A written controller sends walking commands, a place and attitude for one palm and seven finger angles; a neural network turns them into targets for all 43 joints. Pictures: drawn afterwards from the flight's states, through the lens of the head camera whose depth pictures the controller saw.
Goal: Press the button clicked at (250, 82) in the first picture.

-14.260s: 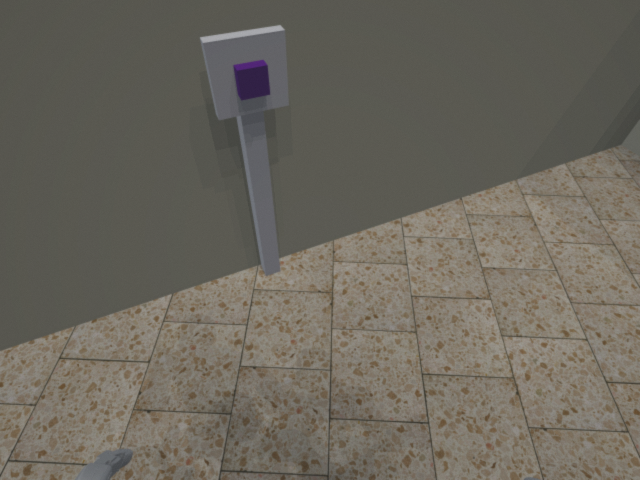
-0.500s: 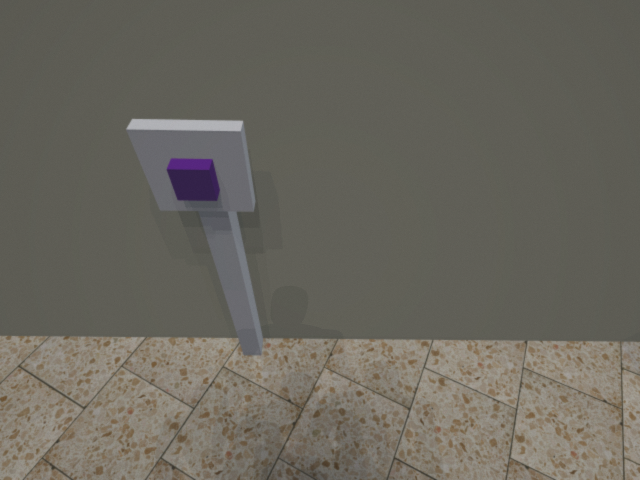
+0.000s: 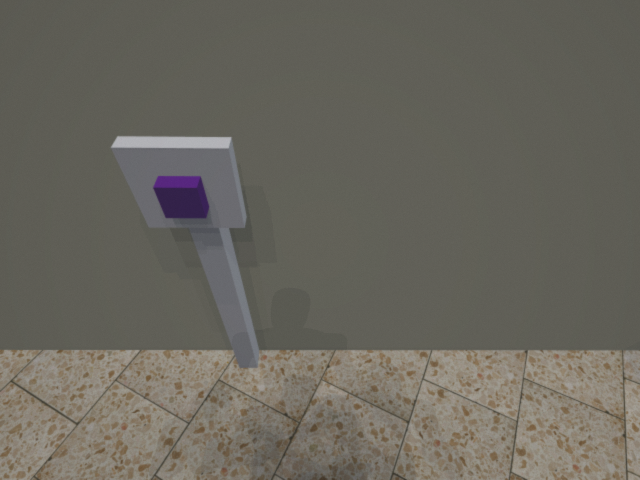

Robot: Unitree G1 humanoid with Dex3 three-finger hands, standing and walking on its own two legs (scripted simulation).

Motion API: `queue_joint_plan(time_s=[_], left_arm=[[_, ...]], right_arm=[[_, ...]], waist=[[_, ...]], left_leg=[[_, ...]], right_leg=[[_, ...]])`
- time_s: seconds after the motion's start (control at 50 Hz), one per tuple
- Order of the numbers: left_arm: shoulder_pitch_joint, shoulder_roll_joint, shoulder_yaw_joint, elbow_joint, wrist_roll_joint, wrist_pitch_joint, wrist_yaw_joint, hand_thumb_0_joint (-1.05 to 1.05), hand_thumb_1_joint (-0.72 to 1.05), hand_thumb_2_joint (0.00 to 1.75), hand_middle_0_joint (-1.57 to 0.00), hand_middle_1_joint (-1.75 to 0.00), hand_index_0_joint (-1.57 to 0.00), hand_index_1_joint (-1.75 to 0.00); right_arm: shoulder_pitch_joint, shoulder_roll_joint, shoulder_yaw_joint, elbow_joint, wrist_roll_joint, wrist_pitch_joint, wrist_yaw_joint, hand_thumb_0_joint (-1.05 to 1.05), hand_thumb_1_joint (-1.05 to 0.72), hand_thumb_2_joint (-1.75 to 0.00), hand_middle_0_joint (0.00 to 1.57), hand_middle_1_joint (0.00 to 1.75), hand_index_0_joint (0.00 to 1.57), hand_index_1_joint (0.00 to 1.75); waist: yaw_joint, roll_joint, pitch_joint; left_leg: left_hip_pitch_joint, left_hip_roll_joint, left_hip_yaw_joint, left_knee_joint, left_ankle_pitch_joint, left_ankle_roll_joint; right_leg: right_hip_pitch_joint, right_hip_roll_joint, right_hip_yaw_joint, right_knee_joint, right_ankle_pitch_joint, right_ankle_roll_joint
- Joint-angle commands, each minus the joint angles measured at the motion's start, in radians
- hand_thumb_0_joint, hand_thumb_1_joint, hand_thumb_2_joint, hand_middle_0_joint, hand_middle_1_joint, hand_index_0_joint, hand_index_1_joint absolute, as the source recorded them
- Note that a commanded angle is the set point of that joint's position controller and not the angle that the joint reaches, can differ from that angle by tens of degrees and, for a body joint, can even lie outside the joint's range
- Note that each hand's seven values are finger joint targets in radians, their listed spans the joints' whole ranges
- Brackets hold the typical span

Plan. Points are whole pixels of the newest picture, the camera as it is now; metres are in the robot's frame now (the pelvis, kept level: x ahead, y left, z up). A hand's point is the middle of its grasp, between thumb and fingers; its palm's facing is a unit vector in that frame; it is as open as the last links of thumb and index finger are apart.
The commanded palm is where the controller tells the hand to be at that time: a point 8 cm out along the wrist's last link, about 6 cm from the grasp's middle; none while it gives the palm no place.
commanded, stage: come to a stop and stand still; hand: left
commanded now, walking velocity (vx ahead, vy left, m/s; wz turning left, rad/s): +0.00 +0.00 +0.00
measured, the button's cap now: (183, 196) +0.53 +0.27 +0.03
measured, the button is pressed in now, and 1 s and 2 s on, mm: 0 0 0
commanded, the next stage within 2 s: look again from close up in 0.28 s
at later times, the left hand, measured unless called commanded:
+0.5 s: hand out of the picture +0.07 +0.23 -0.16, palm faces -0.03 -0.95 -0.32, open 7.4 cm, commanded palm none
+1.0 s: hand out of the picture +0.01 +0.18 -0.18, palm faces +0.00 -0.98 -0.20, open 7.4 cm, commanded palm +0.09 +0.23 -0.08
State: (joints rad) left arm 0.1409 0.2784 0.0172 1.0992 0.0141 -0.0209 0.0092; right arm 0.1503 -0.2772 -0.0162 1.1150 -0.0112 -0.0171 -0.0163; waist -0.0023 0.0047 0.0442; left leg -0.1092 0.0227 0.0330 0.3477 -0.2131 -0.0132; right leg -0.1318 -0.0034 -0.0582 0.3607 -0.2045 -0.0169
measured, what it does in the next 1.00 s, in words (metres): stands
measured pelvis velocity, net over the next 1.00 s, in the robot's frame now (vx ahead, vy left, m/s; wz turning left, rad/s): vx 0.00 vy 0.00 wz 0.01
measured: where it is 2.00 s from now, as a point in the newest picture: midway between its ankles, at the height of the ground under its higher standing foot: outside the picture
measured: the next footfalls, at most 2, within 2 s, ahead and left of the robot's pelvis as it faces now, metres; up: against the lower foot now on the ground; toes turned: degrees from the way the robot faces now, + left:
none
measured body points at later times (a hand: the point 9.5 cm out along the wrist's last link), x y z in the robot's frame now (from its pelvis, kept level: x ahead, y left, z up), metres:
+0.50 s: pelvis +0.01 +0.00 -0.01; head +0.02 -0.01 +0.44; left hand +0.07 +0.28 -0.14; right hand +0.09 -0.27 -0.15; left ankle -0.02 +0.13 -0.75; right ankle +0.00 -0.10 -0.75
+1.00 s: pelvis +0.00 +0.00 -0.01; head +0.03 +0.00 +0.44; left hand +0.01 +0.23 -0.17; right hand +0.00 -0.23 -0.17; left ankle -0.02 +0.13 -0.75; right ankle -0.01 -0.10 -0.75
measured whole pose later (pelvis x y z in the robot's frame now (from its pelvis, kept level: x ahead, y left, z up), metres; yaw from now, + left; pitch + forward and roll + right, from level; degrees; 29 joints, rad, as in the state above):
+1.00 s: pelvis +0.00 +0.00 -0.01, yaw +0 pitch -1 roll +0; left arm 0.24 0.17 -0.02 1.11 0.01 -0.01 0.03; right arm 0.28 -0.17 0.02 1.11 -0.01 -0.01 -0.02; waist 0.00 -0.01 0.06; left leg -0.17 0.02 0.03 0.46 -0.27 -0.01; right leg -0.19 -0.01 -0.06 0.48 -0.27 -0.02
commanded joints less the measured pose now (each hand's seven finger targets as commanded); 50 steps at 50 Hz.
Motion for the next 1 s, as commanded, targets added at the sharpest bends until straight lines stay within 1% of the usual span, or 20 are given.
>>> queue_joint_plan(time_s=[0.0, 0.18, 0.34, 0.36, 0.38, 0.4, 0.42, 0.44, 0.46, 0.48, 0.52, 0.56, 0.62, 0.74, 0.76, 0.86, 0.92, 0.94, 0.96, 0.98], left_arm=[[-0.005, 0.188, 0.036, -0.05, -0.004, -0.021, 0.008, 0.0, 0.9, 0.9, -0.2, -0.3, -0.2, -0.3], [-0.027, 0.219, 0.035, -0.052, -0.005, -0.021, 0.006, 0.0, 0.9, 0.9, -0.2, -0.3, -0.2, -0.3], [-0.035, 0.234, 0.034, -0.052, -0.005, -0.019, 0.004, 0.0, 0.9, 0.9, -0.2, -0.3, -0.2, -0.3], [0.104, 0.103, 0.014, -0.035, 0.003, -0.036, 0.049, 0.0, 0.9, 0.9, -0.2, -0.3, -0.2, -0.3], [0.063, 0.148, 0.007, -0.063, -0.002, -0.038, 0.045, 0.0, 0.9, 0.9, -0.2, -0.3, -0.2, -0.3], [0.047, 0.141, -0.002, -0.069, -0.007, -0.035, 0.037, 0.0, 0.9, 0.9, -0.2, -0.3, -0.2, -0.3], [0.027, 0.134, 0.002, -0.086, -0.006, -0.028, 0.031, 0.0, 0.9, 0.9, -0.2, -0.3, -0.2, -0.3], [0.038, 0.121, -0.003, -0.097, -0.007, -0.019, 0.026, 0.0, 0.9, 0.9, -0.2, -0.3, -0.2, -0.3], [0.04, 0.115, -0.006, -0.096, -0.008, -0.013, 0.023, 0.0, 0.9, 0.9, -0.2, -0.3, -0.2, -0.3], [0.045, 0.108, -0.008, -0.095, -0.01, -0.008, 0.02, 0.0, 0.9, 0.9, -0.2, -0.3, -0.2, -0.3], [0.055, 0.103, -0.011, -0.095, -0.009, 0.001, 0.016, 0.0, 0.9, 0.9, -0.2, -0.3, -0.2, -0.3], [0.063, 0.091, -0.012, -0.089, -0.009, 0.002, 0.016, 0.0, 0.9, 0.9, -0.2, -0.3, -0.2, -0.3], [0.078, 0.079, -0.015, -0.084, -0.009, 0.002, 0.018, 0.0, 0.9, 0.9, -0.2, -0.3, -0.2, -0.3], [0.111, 0.042, -0.012, -0.062, -0.009, 0.004, 0.022, 0.0, 0.9, 0.9, -0.2, -0.3, -0.2, -0.3], [0.115, 0.039, -0.012, -0.056, -0.009, 0.004, 0.022, 0.0, 0.9, 0.9, -0.2, -0.3, -0.2, -0.3], [0.135, 0.025, -0.01, -0.034, -0.01, 0.003, 0.022, 0.0, 0.9, 0.9, -0.2, -0.3, -0.2, -0.3], [0.15, 0.019, -0.01, -0.021, -0.009, 0.001, 0.021, 0.0, 0.9, 0.9, -0.2, -0.3, -0.2, -0.3], [0.149, 0.014, -0.01, -0.017, -0.01, 0.001, 0.021, 0.0, 0.9, 0.9, -0.2, -0.3, -0.2, -0.3], [0.253, 0.009, -0.007, 0.018, 0.004, -0.023, 0.064, 0.0, 0.9, 0.9, -0.2, -0.3, -0.2, -0.3], [-0.488, 0.24, 0.138, -1.563, -0.203, -0.25, 0.069, 0.0, 0.9, 0.9, -0.23, -0.33, -0.23, -0.33]], right_arm=[[-0.014, -0.179, -0.024, -0.048, -0.001, -0.023, -0.008, 0.0, -0.9, -0.9, 0.2, 0.3, 0.2, 0.3], [-0.042, -0.214, -0.019, -0.056, 0.0, -0.021, -0.008, 0.0, -0.9, -0.9, 0.2, 0.3, 0.2, 0.3], [-0.059, -0.229, -0.017, -0.061, 0.001, -0.017, -0.007, 0.0, -0.9, -0.9, 0.2, 0.3, 0.2, 0.3], [-0.011, -0.115, -0.008, -0.108, 0.011, -0.02, 0.004, 0.0, -0.9, -0.9, 0.2, 0.3, 0.2, 0.3], [0.047, -0.05, 0.011, -0.123, 0.004, -0.005, 0.007, 0.0, -0.9, -0.9, 0.2, 0.3, 0.2, 0.3], [0.045, -0.066, 0.017, -0.126, 0.003, -0.002, 0.006, 0.0, -0.9, -0.9, 0.2, 0.3, 0.2, 0.3], [0.063, -0.068, 0.013, -0.134, -0.004, -0.002, 0.009, 0.0, -0.9, -0.9, 0.2, 0.3, 0.2, 0.3], [0.066, -0.079, 0.018, -0.15, -0.007, -0.004, 0.008, 0.0, -0.9, -0.9, 0.2, 0.3, 0.2, 0.3], [0.059, -0.09, 0.022, -0.156, -0.009, -0.007, 0.006, 0.0, -0.9, -0.9, 0.2, 0.3, 0.2, 0.3], [0.052, -0.094, 0.024, -0.162, -0.01, -0.007, 0.003, 0.0, -0.9, -0.9, 0.2, 0.3, 0.2, 0.3], [0.058, -0.101, 0.025, -0.171, -0.01, -0.007, 0.0, 0.0, -0.9, -0.9, 0.2, 0.3, 0.2, 0.3], [0.074, -0.092, 0.026, -0.165, -0.008, -0.008, -0.002, 0.0, -0.9, -0.9, 0.2, 0.3, 0.2, 0.3], [0.105, -0.067, 0.026, -0.144, -0.006, -0.009, -0.004, 0.0, -0.9, -0.9, 0.2, 0.3, 0.2, 0.3], [0.142, -0.025, 0.024, -0.095, -0.004, -0.012, -0.007, 0.0, -0.9, -0.9, 0.2, 0.3, 0.2, 0.3], [0.147, -0.021, 0.025, -0.088, -0.004, -0.013, -0.008, 0.0, -0.9, -0.9, 0.2, 0.3, 0.2, 0.3], [0.158, 0.003, 0.025, -0.057, -0.002, -0.014, -0.012, 0.0, -0.9, -0.9, 0.2, 0.3, 0.2, 0.3], [0.165, 0.014, 0.024, -0.041, -0.001, -0.013, -0.014, 0.0, -0.9, -0.9, 0.2, 0.3, 0.2, 0.3], [0.17, 0.016, 0.024, -0.035, -0.001, -0.013, -0.015, 0.0, -0.9, -0.9, 0.2, 0.3, 0.2, 0.3], [0.09, -0.01, 0.01, -0.088, 0.011, -0.021, -0.008, 0.0, -0.9, -0.9, 0.2, 0.3, 0.2, 0.3], [0.11, -0.163, -0.019, -0.419, 0.05, -0.18, -0.048, 0.0, -0.9, -0.9, 0.2, 0.3, 0.2, 0.3]], waist=[[0.008, 0.006, -0.075], [0.007, 0.0, -0.09], [0.008, -0.01, -0.071], [0.002, -0.009, -0.076], [-0.031, -0.018, -0.114], [-0.024, 0.031, -0.09], [-0.029, 0.091, -0.091], [-0.016, 0.086, -0.085], [-0.011, 0.091, -0.09], [-0.002, 0.066, -0.082], [0.005, 0.054, -0.054], [0.005, -0.008, -0.046], [0.002, -0.054, -0.024], [0.006, -0.046, -0.013], [0.006, -0.026, -0.013], [0.009, 0.007, -0.011], [0.01, -0.004, -0.014], [0.008, 0.007, -0.016], [0.041, -0.012, -0.031], [-0.067, 0.218, -0.525]], left_leg=[[0.018, 0.11, -0.095, -0.049, 0.215, 0.024], [0.047, 0.116, -0.092, -0.057, 0.25, 0.022], [0.05, 0.117, -0.093, -0.065, 0.23, 0.021], [-0.054, 0.099, 0.003, 0.15, 0.14, 0.006], [-0.084, 0.06, -0.039, 0.124, 0.012, 0.003], [-0.069, 0.06, -0.043, 0.085, 0.038, 0.002], [-0.063, 0.073, -0.055, 0.064, 0.109, 0.003], [-0.071, 0.086, -0.073, 0.059, 0.156, 0.013], [-0.073, 0.097, -0.086, 0.054, 0.232, 0.022], [-0.074, 0.105, -0.092, 0.043, 0.245, 0.03], [-0.085, 0.106, -0.1, 0.034, 0.228, 0.039], [-0.089, 0.096, -0.091, 0.034, 0.2, 0.042], [-0.081, 0.083, -0.085, 0.034, 0.168, 0.041], [-0.08, 0.079, -0.074, 0.025, 0.141, 0.043], [-0.083, 0.077, -0.074, 0.022, 0.142, 0.043], [-0.083, 0.075, -0.068, 0.025, 0.147, 0.04], [-0.073, 0.076, -0.064, 0.031, 0.143, 0.038], [-0.079, 0.077, -0.062, 0.03, 0.141, 0.037], [-0.118, 0.09, -0.028, 0.236, 0.206, 0.009], [0.121, -0.028, -0.025, 0.101, 0.295, 0.038]], right_leg=[[0.038, -0.139, 0.111, -0.053, 0.243, -0.018], [0.063, -0.144, 0.11, -0.065, 0.284, -0.016], [0.058, -0.146, 0.109, -0.084, 0.266, -0.014], [0.061, -0.193, 0.146, -0.017, 0.552, 0.051], [0.084, -0.221, 0.157, 0.026, 0.568, -0.016], [0.045, -0.208, 0.135, 0.033, 0.489, -0.04], [0.008, -0.177, 0.095, 0.051, 0.316, -0.045], [-0.016, -0.142, 0.084, 0.064, 0.204, -0.035], [-0.011, -0.122, 0.075, 0.081, 0.186, -0.028], [-0.019, -0.112, 0.067, 0.085, 0.146, -0.024], [-0.038, -0.099, 0.06, 0.09, 0.071, -0.018], [-0.039, -0.103, 0.068, 0.079, 0.076, -0.016], [-0.056, -0.109, 0.076, 0.07, 0.081, -0.015], [-0.06, -0.109, 0.079, 0.06, 0.059, -0.014], [-0.056, -0.109, 0.081, 0.061, 0.064, -0.014], [-0.041, -0.113, 0.083, 0.051, 0.093, -0.019], [-0.038, -0.114, 0.085, 0.042, 0.108, -0.022], [-0.034, -0.115, 0.084, 0.041, 0.111, -0.023], [-0.026, -0.173, 0.149, 0.043, 0.545, -0.006], [0.067, -0.075, 0.076, 0.124, 0.452, -0.026]])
